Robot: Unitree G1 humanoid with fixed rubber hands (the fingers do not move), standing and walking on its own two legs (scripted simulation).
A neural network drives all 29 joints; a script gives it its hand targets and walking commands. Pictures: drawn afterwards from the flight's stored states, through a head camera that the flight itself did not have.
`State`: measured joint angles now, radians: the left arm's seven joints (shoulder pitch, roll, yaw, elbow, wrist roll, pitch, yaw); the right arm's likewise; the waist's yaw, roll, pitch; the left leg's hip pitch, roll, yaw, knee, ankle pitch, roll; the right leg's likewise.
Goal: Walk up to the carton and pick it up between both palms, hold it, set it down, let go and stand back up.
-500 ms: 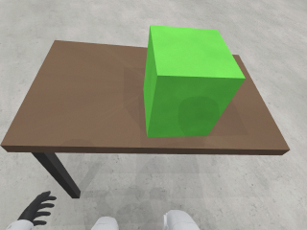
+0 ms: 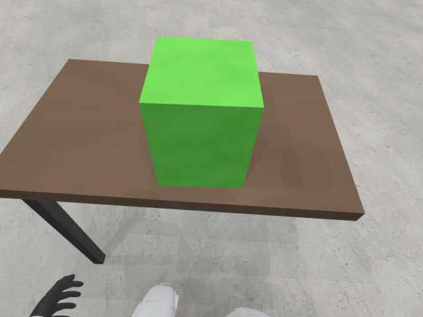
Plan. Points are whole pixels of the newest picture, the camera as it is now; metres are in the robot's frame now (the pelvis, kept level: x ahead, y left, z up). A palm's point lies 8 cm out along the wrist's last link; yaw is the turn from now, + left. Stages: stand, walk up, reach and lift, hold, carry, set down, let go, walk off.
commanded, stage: walk up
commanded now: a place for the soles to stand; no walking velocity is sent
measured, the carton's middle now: (202, 117) +0.49 +0.04 +0.07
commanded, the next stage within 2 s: none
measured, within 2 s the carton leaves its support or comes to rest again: neither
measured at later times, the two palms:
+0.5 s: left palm out of the picture +0.10 +0.27 -0.08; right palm out of the picture +0.06 -0.37 -0.08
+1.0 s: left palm out of the picture +0.11 +0.28 -0.07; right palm out of the picture +0.09 -0.35 -0.07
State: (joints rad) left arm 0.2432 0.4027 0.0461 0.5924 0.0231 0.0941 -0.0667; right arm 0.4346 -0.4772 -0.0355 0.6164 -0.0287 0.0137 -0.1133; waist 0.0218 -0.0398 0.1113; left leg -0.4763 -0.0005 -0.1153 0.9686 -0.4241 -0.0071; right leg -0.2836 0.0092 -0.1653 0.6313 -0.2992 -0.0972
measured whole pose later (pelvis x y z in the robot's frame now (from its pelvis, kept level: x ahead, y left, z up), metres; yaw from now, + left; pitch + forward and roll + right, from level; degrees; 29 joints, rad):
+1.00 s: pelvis -0.02 -0.03 +0.00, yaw +2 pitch -4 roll -1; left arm 0.22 0.42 0.05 0.60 0.02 0.04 -0.03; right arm 0.30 -0.46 -0.03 0.66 -0.03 0.01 -0.04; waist 0.02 0.01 0.11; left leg -0.27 0.04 -0.13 0.64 -0.31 -0.06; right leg -0.22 -0.03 -0.02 0.64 -0.36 0.01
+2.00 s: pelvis -0.01 +0.04 +0.00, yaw +4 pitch -3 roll -2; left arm 0.29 0.46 0.05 0.67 0.02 0.01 0.03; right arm 0.28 -0.43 -0.04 0.71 -0.03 0.06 0.05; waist 0.02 0.00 0.11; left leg -0.29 0.02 -0.12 0.64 -0.31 -0.02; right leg -0.28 -0.04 -0.02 0.73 -0.48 0.03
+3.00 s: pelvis +0.00 +0.03 +0.01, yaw +4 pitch -3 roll +0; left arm 0.25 0.45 0.05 0.67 0.02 -0.01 0.01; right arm 0.26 -0.43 -0.04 0.74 -0.03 0.03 0.04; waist 0.02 0.02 0.09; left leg -0.23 -0.01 -0.12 0.56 -0.27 -0.03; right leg -0.21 -0.04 -0.02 0.55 -0.28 0.03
